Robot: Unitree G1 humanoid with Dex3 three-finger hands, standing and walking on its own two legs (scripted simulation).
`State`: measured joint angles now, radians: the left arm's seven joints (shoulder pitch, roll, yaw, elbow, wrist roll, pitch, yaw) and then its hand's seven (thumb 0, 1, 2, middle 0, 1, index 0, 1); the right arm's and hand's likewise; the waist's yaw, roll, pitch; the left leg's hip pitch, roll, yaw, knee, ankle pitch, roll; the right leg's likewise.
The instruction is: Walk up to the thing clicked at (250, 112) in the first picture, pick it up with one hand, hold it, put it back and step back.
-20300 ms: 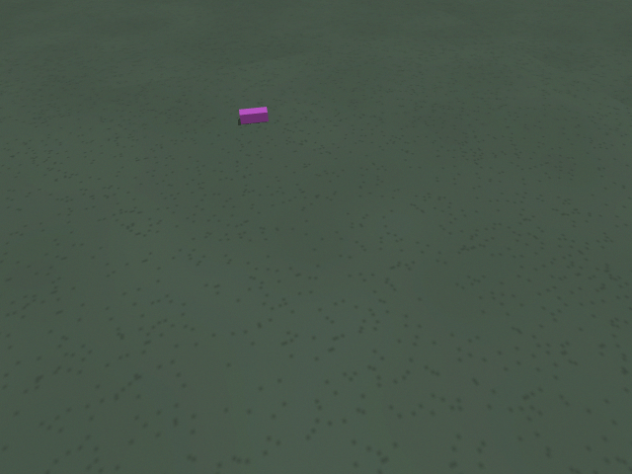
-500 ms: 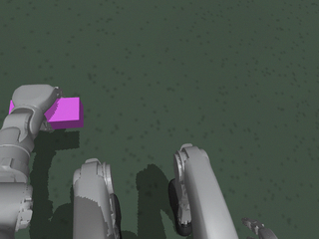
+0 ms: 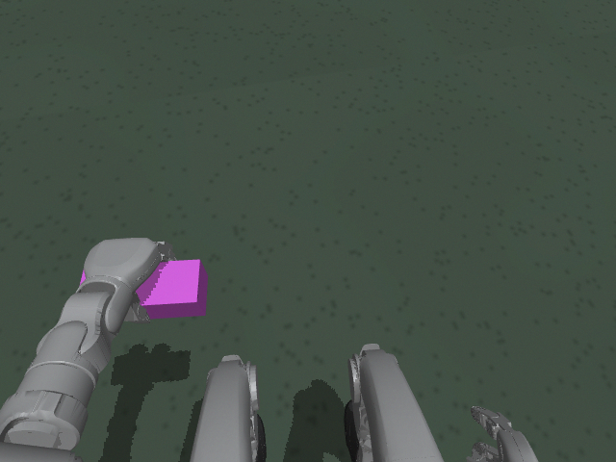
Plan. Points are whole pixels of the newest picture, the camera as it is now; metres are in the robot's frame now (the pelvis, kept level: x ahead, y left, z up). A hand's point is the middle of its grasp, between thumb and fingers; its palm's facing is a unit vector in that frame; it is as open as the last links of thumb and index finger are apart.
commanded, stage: lift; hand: left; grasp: from above
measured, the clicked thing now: (146, 291) +0.39 +0.24 -0.12
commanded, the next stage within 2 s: hold in 0.74 s
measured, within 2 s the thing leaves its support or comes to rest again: neither
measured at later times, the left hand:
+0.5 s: hand (106, 254) +0.37 +0.22 +0.06, palm faces -0.47 -0.04 -0.88, open 9.5 cm
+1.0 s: hand (81, 217) +0.38 +0.22 +0.12, palm faces -0.48 -0.03 -0.88, open 9.5 cm
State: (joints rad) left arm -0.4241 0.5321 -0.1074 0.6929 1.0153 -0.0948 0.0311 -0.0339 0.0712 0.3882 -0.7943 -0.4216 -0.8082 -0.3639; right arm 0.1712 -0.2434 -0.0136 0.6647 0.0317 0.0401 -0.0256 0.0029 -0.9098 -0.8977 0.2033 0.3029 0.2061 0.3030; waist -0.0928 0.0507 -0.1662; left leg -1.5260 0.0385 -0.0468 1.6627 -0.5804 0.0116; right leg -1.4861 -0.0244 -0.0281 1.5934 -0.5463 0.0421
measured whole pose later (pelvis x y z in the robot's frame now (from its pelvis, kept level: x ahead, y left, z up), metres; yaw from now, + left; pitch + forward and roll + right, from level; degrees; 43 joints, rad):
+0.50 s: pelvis +0.04 +0.00 +0.14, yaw +1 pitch +13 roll -2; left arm -0.36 0.42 -0.17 0.85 1.04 -0.08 0.12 -0.03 0.06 0.40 -0.81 -0.41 -0.82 -0.36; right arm 0.25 -0.25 -0.04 0.73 0.04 -0.02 -0.06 0.01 -0.91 -0.90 0.20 0.30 0.21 0.30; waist -0.07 0.04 -0.11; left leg -0.87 0.05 0.00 1.07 -0.44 0.00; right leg -0.85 -0.02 -0.01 1.02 -0.41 0.03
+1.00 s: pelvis +0.07 +0.00 +0.18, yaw +0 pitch +8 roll -1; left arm -0.31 0.42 -0.19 0.79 1.04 -0.09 0.05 -0.03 0.06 0.40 -0.80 -0.42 -0.81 -0.37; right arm 0.24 -0.25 -0.05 0.72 0.04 0.02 -0.05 0.01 -0.91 -0.89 0.20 0.30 0.21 0.30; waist -0.04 0.03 -0.07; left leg -0.54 0.04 0.03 0.77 -0.36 0.00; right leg -0.54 -0.02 0.01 0.73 -0.33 0.03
